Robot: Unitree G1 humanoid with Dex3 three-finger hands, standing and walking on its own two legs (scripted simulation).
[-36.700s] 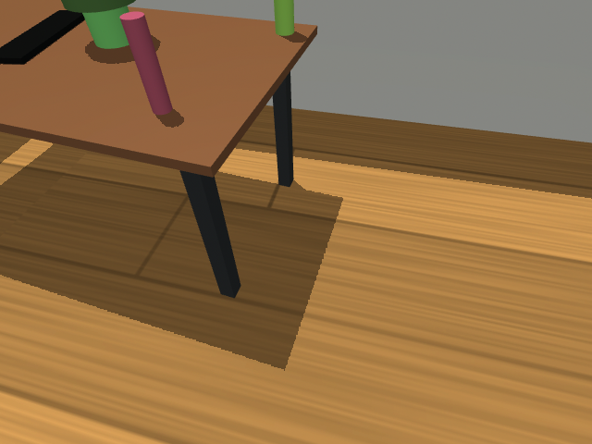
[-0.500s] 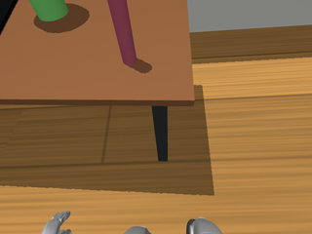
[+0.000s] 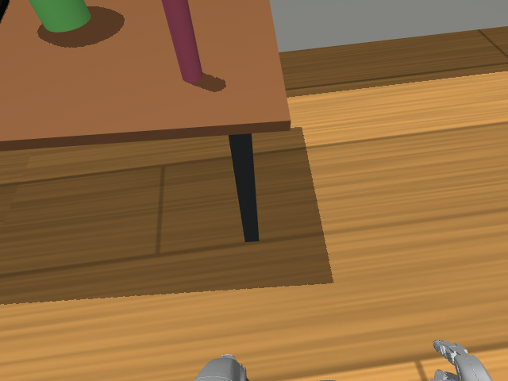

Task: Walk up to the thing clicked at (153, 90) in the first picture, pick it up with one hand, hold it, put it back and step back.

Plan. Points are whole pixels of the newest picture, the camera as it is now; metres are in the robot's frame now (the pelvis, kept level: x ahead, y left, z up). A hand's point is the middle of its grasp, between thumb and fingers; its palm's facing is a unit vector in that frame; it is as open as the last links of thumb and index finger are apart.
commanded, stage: step back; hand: left
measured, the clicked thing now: (182, 31) +0.81 +0.20 +0.11
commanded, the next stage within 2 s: none
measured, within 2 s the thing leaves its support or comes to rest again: neither
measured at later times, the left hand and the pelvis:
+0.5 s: hand out of the picture -0.04 +0.29 -0.14, palm faces +0.00 -0.92 -0.38, open 7.4 cm; pelvis -0.15 +0.01 +0.01, yaw -1 degrees
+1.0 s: hand out of the picture -0.20 +0.27 -0.14, palm faces +0.04 -0.91 -0.42, open 7.4 cm; pelvis -0.32 -0.01 +0.00, yaw +2 degrees
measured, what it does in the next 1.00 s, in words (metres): walks backwards: left foot, then right foot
